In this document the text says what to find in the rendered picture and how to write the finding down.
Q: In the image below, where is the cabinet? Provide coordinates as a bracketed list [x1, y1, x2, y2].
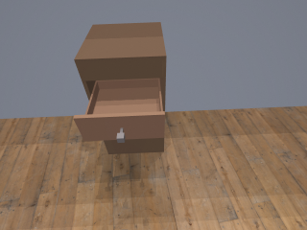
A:
[74, 22, 167, 154]

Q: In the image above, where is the handle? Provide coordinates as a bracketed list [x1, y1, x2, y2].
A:
[116, 127, 126, 143]

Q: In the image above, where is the drawer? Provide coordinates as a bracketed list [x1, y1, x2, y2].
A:
[73, 78, 165, 142]

